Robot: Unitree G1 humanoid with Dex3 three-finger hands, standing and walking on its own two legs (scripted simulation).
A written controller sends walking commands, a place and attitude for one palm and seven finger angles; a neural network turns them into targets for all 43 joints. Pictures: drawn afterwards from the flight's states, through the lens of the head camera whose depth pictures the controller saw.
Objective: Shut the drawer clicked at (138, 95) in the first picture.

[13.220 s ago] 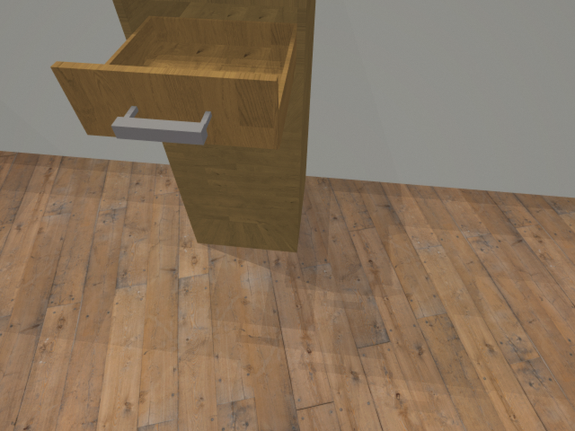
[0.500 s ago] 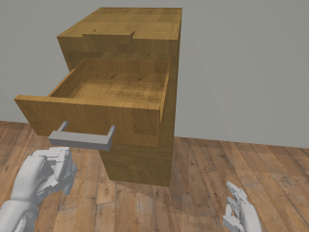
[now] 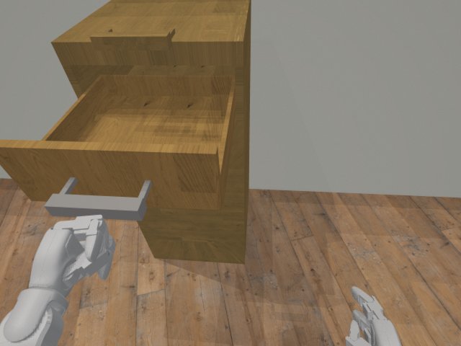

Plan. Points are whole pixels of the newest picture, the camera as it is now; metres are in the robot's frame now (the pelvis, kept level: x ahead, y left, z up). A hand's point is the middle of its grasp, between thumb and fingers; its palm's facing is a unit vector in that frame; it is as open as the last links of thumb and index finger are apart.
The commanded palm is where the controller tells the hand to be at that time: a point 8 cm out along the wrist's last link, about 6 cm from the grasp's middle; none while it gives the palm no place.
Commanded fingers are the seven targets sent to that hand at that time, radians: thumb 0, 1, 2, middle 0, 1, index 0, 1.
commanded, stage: bring the fist close to the handle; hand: left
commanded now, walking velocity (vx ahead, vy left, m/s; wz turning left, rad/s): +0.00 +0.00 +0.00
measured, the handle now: (102, 195) +0.32 +0.24 +0.12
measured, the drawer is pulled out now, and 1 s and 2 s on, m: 0.30 0.27 0.14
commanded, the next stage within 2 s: push the drawer shut in 0.32 s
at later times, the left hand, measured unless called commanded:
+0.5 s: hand (96, 253) +0.22 +0.21 +0.12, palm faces +0.04 -1.00 -0.08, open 3.3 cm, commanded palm +0.20 +0.27 +0.13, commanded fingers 0.00 0.90 0.90 -1.40 -1.60 -1.40 -1.60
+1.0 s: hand (110, 225) +0.27 +0.21 +0.11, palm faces +0.03 -1.00 -0.06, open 3.2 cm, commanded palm +0.26 +0.26 +0.13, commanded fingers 0.00 0.90 0.90 -1.40 -1.60 -1.40 -1.60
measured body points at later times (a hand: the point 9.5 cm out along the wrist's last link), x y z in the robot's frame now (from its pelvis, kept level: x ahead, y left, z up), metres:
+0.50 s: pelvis +0.00 +0.00 +0.00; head -0.01 -0.02 +0.45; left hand +0.21 +0.27 +0.13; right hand +0.19 -0.22 -0.07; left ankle +0.01 +0.13 -0.73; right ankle -0.01 -0.09 -0.73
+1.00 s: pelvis -0.01 +0.01 +0.00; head -0.01 -0.01 +0.45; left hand +0.26 +0.27 +0.12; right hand +0.17 -0.21 -0.08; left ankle +0.01 +0.13 -0.73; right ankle -0.01 -0.09 -0.73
